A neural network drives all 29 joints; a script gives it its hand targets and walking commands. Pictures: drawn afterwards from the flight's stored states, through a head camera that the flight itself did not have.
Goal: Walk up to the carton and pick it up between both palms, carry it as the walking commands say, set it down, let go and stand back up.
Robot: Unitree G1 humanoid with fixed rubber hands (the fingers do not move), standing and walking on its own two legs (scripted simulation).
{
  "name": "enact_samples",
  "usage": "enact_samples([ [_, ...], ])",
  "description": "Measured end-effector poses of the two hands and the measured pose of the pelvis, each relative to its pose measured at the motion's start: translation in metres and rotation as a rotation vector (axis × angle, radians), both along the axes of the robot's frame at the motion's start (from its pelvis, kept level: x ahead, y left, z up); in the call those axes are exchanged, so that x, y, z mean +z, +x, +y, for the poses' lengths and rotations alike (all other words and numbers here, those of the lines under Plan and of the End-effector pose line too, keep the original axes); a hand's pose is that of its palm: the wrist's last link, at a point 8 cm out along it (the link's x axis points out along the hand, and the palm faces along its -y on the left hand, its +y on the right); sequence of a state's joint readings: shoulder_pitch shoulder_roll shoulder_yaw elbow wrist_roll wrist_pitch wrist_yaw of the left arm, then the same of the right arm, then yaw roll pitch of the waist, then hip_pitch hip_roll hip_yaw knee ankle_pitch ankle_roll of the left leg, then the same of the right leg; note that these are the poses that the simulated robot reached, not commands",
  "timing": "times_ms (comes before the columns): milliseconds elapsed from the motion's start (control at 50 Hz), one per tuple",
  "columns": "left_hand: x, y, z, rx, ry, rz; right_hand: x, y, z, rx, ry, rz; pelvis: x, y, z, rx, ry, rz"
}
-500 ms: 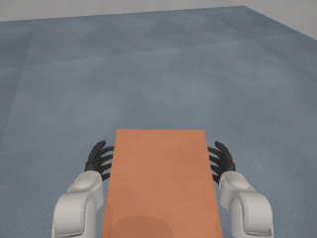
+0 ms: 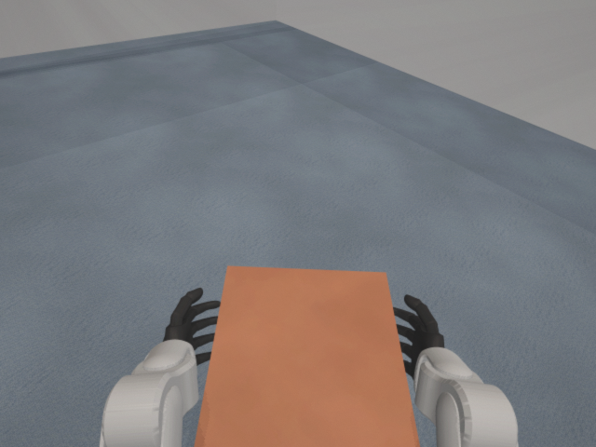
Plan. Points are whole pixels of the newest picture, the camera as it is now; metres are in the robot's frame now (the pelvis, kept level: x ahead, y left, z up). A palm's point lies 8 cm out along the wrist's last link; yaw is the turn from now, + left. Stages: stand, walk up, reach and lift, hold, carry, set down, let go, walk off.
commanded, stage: carry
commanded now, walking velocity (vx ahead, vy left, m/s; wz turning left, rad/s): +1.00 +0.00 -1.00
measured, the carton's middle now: (300, 391) +0.22 +0.01 +0.00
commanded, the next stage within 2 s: none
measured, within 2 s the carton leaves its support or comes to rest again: neither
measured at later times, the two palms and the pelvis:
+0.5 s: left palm (352, 127) +0.72 -0.07 +0.12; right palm (486, 193) +0.53 -0.29 +0.12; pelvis +0.44 -0.03 +0.04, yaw -35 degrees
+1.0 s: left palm (476, 91) +1.03 -0.46 +0.11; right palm (577, 141) +0.79 -0.62 +0.10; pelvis +0.78 -0.34 +0.03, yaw -56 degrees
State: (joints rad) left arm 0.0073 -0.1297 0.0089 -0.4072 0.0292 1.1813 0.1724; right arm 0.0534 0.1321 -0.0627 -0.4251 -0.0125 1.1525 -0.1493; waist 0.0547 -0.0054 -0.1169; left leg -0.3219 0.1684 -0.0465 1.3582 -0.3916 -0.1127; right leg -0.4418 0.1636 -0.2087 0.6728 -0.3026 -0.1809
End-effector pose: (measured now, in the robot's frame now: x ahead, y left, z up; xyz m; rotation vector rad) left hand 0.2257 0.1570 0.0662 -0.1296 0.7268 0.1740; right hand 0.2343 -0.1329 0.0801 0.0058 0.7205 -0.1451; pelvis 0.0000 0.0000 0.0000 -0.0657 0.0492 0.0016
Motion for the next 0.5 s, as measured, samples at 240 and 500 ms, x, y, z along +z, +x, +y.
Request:
enact_samples([
  [240, 0.044, 0.252, -0.056, -0.247, 0.037, -0.104, 0.030, 0.179, -0.049, -0.252, 0.022, -0.096, 0.020, 0.224, 0.009, -0.236, 0.093, 0.017],
  [500, 0.056, 0.490, -0.230, -0.732, 0.021, -0.074, 0.042, 0.291, -0.161, -0.737, 0.011, -0.059, 0.038, 0.439, -0.035, -0.610, 0.072, 0.024],
])
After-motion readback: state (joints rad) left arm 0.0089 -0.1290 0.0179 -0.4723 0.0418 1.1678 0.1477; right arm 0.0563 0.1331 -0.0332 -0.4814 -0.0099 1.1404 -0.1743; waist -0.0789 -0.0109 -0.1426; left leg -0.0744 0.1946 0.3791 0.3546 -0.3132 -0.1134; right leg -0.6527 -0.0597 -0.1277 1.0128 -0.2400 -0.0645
